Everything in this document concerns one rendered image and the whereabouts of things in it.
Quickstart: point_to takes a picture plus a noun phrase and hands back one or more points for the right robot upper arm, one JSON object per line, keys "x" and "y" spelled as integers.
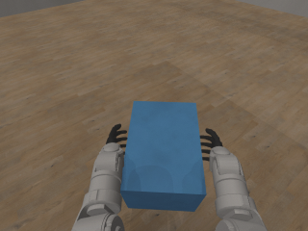
{"x": 231, "y": 224}

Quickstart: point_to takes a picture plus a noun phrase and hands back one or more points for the right robot forearm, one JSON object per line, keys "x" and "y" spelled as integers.
{"x": 233, "y": 200}

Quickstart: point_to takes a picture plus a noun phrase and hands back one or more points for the right robot hand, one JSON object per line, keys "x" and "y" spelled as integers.
{"x": 214, "y": 141}

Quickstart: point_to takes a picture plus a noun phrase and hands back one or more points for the left robot forearm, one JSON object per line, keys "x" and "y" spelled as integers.
{"x": 104, "y": 192}

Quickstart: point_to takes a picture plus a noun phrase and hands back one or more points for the left robot upper arm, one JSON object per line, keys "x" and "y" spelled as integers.
{"x": 103, "y": 222}

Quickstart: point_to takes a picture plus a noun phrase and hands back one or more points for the carton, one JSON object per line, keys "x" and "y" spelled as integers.
{"x": 163, "y": 165}

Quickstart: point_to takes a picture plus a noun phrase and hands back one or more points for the left robot hand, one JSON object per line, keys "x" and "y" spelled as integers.
{"x": 113, "y": 136}

